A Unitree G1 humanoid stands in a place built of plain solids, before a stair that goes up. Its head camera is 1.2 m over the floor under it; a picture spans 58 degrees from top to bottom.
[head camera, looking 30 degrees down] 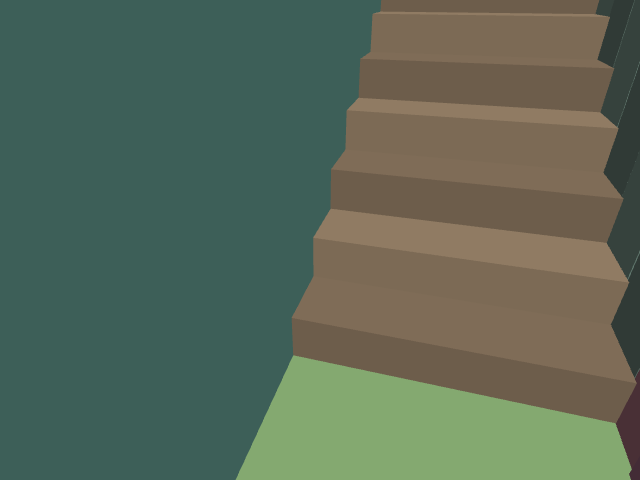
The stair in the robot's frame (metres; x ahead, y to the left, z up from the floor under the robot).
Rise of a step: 0.18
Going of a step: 0.27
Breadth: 1.09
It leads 16 degrees to the right of straight ahead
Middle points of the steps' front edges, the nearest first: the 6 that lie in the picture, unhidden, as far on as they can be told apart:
1.05 -0.42 0.18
1.31 -0.50 0.37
1.57 -0.57 0.55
1.83 -0.64 0.73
2.09 -0.72 0.91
2.35 -0.79 1.10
